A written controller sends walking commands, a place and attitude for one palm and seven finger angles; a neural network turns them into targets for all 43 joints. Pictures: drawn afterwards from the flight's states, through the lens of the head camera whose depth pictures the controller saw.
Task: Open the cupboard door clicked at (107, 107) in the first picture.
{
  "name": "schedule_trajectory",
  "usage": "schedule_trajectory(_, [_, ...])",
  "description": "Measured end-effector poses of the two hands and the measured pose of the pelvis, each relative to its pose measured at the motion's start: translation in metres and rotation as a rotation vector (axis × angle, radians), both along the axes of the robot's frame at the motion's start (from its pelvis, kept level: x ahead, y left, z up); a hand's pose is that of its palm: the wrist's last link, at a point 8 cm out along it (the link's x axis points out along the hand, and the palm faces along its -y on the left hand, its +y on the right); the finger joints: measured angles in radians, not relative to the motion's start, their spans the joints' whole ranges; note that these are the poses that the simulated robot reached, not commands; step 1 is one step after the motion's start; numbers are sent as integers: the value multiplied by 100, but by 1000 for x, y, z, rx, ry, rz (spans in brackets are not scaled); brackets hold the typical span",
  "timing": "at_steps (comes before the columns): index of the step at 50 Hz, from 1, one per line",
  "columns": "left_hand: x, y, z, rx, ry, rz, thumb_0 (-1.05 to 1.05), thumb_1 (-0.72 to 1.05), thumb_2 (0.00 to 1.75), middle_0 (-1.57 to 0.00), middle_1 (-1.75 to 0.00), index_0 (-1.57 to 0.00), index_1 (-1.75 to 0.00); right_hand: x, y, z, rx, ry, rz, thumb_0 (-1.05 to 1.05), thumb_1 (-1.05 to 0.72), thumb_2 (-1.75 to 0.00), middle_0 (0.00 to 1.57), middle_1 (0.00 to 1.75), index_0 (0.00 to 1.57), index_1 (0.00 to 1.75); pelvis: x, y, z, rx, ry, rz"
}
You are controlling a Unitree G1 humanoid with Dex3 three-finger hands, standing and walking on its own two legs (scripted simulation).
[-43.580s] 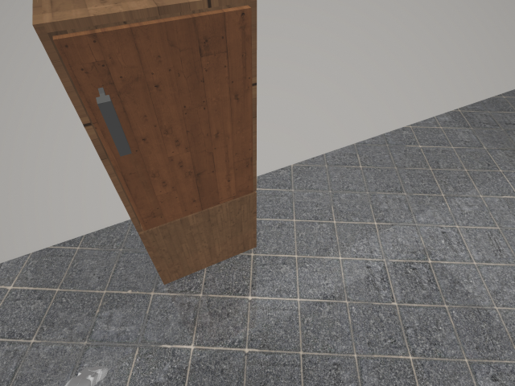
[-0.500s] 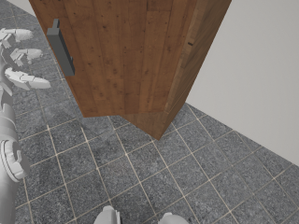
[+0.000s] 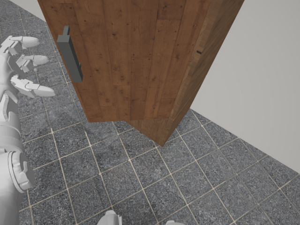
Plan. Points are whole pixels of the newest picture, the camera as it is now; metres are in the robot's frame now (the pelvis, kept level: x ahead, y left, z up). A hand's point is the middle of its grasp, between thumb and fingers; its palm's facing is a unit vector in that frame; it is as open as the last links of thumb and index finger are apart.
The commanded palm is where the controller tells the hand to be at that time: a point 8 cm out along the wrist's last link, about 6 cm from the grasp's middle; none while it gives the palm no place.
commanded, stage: move the hooked fingers beside the handle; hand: left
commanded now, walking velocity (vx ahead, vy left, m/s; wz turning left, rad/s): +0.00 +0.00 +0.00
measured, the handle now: (72, 55) +0.53 +0.19 +0.11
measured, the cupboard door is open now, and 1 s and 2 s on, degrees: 41 41 41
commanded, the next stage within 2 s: slide the fingers in behind the handle in 0.42 s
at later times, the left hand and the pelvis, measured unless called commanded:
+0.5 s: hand (39, 72) +0.47 +0.25 +0.11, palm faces +0.06 -1.00 +0.01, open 14.0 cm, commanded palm +0.45 +0.30 +0.11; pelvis -0.02 +0.00 -0.01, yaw +0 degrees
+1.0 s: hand (51, 71) +0.47 +0.23 +0.12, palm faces +0.04 -1.00 +0.02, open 14.0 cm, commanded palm +0.45 +0.27 +0.11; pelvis -0.01 +0.00 +0.00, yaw +0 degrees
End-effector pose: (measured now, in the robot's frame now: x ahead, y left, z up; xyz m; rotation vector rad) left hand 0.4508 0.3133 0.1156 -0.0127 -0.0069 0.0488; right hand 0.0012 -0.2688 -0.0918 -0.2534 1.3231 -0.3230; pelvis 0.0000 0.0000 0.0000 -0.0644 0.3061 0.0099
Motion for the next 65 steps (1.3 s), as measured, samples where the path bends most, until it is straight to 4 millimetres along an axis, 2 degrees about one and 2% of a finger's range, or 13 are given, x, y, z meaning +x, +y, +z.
schedule_trajectory(6, [-5,-3,-6,-14,60,5,-1,-50,30,-30,-120,-30,-120,16,2,-2,5,-59,30,1,-90,-90,20,30,21,30,-6,0,-1,2,-11,8])
schedule_trajectory(10, [-7,-4,-8,11,47,16,-1,-50,30,-30,-120,-30,-120,16,1,-3,2,-70,44,1,-90,-90,20,30,21,30,-12,-1,-3,1,-11,10])
schedule_trajectory(18, [-3,-8,3,0,7,12,-1,-50,30,-30,-120,-30,-120,-8,-3,-5,-9,-28,21,1,-90,-90,20,30,21,30,-19,-4,-5,-1,-7,11])
schedule_trajectory(27, [-4,-6,-2,7,36,16,-1,-50,30,-30,-120,-30,-120,-42,-6,-3,-20,36,-23,1,-90,-90,20,30,21,30,-22,-5,-5,0,-2,0])
schedule_trajectory(33, [-2,-10,-2,5,15,1,-1,-50,30,-30,-120,-30,-120,-52,-7,-1,-24,65,-32,1,-90,-90,20,30,21,30,-23,-5,-6,-4,0,3])
schedule_trajectory(40, [0,-16,-6,-4,23,-3,-1,-50,30,-30,-120,-30,-120,-43,-5,-1,-22,39,-32,1,-90,-90,20,30,21,30,-20,-4,-5,-4,4,-2])
schedule_trajectory(48, [-1,-30,1,1,-7,-10,-1,-50,30,-30,-120,-30,-120,-21,2,-6,9,-11,-6,1,-90,-90,20,30,21,30,-15,-1,-4,-1,-9,2])
schedule_trajectory(55, [-1,-42,-6,-10,36,1,-1,-50,30,-30,-120,-30,-120,-3,6,-9,33,-60,16,1,-90,-90,20,30,21,30,-14,-2,-3,6,-18,3])
schedule_trajectory(65, [0,-58,-2,4,1,1,-1,-50,30,-30,-120,-30,-120,-4,1,-12,44,-52,21,1,-90,-90,20,30,21,30,-15,-7,-4,10,-22,7])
